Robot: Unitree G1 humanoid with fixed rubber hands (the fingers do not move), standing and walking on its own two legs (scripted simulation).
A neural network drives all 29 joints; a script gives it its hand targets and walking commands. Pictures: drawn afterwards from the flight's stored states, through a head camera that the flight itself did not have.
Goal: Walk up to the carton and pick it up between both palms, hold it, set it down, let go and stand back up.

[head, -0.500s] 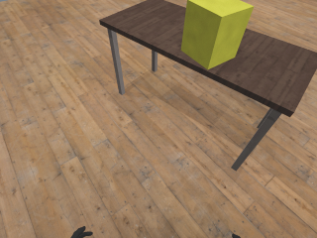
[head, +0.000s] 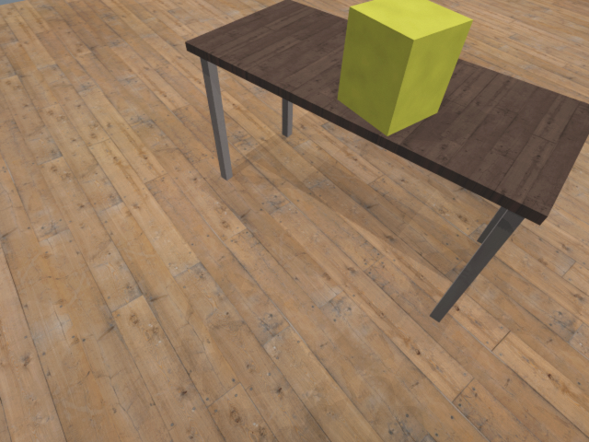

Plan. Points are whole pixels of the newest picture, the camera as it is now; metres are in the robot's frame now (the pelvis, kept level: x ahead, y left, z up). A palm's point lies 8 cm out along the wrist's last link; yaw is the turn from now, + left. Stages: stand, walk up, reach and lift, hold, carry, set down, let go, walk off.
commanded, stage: stand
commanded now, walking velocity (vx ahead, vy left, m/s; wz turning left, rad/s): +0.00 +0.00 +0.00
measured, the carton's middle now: (397, 64) +0.99 -0.26 +0.01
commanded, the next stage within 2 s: none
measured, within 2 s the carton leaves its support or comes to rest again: neither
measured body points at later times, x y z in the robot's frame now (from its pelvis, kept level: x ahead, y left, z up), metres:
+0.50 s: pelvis -0.01 +0.01 +0.00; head +0.00 +0.00 +0.45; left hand -0.02 +0.21 -0.16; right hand -0.03 -0.20 -0.16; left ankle -0.03 +0.11 -0.74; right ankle -0.03 -0.13 -0.74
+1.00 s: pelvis -0.02 +0.02 +0.00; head -0.01 +0.02 +0.45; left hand -0.04 +0.22 -0.16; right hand -0.04 -0.18 -0.16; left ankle -0.03 +0.11 -0.74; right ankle -0.03 -0.13 -0.74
